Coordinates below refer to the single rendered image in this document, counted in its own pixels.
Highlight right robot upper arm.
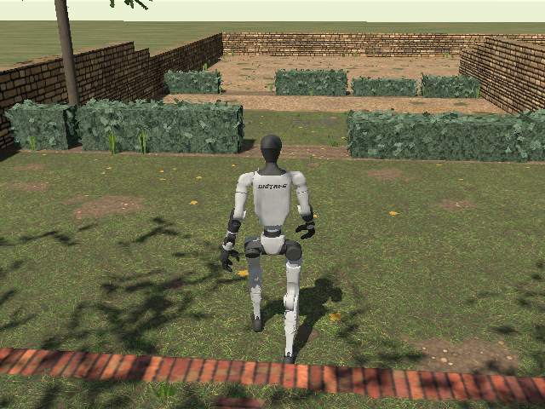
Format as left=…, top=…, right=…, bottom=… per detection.
left=290, top=171, right=311, bottom=216

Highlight robot right hand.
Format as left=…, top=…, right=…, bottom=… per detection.
left=295, top=225, right=315, bottom=239

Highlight left robot upper arm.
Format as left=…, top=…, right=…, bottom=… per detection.
left=233, top=172, right=254, bottom=221

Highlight robot right forearm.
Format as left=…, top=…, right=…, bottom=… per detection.
left=302, top=204, right=315, bottom=229

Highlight humanoid robot head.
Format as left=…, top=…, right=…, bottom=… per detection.
left=257, top=135, right=286, bottom=176

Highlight robot left hand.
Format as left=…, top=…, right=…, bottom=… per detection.
left=220, top=247, right=239, bottom=272

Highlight robot right shin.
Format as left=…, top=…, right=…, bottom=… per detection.
left=284, top=295, right=299, bottom=357

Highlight robot left forearm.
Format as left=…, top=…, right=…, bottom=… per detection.
left=222, top=208, right=241, bottom=251

